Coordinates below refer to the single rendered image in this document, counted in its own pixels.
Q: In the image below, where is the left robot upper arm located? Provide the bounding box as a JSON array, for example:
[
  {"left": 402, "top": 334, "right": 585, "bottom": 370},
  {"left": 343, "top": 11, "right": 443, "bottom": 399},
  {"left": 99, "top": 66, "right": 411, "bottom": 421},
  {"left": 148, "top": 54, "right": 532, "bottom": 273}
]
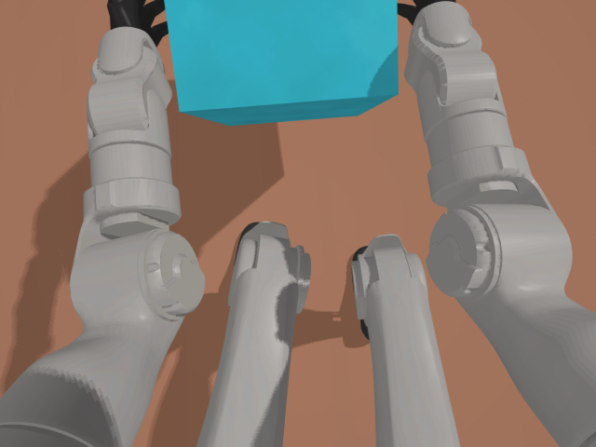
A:
[{"left": 0, "top": 229, "right": 205, "bottom": 447}]

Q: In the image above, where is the left robot forearm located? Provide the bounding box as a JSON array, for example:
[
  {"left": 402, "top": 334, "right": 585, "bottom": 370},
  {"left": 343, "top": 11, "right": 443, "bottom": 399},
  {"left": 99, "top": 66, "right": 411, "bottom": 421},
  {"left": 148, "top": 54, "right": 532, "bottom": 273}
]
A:
[{"left": 70, "top": 27, "right": 182, "bottom": 305}]

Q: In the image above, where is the right robot upper arm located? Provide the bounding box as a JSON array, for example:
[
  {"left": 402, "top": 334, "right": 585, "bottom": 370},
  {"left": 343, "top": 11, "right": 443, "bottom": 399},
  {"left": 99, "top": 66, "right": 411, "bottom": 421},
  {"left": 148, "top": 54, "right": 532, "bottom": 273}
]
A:
[{"left": 426, "top": 204, "right": 596, "bottom": 447}]

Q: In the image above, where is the robot right hand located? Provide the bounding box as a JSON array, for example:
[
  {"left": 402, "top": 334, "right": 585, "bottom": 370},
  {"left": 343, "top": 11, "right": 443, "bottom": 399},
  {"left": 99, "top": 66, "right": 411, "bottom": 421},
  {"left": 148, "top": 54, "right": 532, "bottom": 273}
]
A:
[{"left": 397, "top": 0, "right": 456, "bottom": 25}]

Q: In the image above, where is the carton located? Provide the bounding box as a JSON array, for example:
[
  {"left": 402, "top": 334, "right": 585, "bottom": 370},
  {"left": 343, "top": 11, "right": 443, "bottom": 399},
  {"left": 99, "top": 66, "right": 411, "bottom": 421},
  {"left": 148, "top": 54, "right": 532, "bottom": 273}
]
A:
[{"left": 164, "top": 0, "right": 399, "bottom": 126}]

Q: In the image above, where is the robot left thigh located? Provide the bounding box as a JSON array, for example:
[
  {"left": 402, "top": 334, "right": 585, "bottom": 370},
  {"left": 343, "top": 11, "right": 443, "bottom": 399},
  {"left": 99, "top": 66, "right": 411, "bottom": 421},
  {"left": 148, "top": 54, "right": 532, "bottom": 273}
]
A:
[{"left": 196, "top": 234, "right": 311, "bottom": 447}]

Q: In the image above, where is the robot left hand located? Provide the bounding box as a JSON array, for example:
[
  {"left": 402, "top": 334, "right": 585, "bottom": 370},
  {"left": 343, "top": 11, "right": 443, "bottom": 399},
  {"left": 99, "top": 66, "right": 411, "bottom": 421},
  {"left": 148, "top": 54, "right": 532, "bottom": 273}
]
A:
[{"left": 107, "top": 0, "right": 169, "bottom": 47}]

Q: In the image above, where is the right robot forearm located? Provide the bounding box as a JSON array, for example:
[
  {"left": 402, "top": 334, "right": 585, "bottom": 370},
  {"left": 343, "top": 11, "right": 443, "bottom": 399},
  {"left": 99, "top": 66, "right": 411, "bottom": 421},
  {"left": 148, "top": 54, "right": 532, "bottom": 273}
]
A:
[{"left": 404, "top": 1, "right": 559, "bottom": 218}]

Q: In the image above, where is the left robot shin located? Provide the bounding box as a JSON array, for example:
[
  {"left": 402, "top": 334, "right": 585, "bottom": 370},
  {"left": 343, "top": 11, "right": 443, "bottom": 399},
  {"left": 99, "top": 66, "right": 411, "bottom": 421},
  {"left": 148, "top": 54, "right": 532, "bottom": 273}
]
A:
[{"left": 228, "top": 221, "right": 291, "bottom": 306}]

